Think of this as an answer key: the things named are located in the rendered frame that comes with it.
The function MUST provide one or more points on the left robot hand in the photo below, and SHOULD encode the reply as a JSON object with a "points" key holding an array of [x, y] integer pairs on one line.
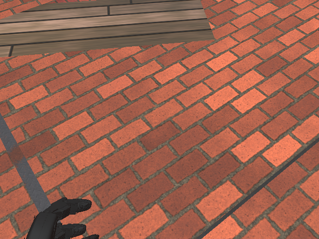
{"points": [[45, 225]]}

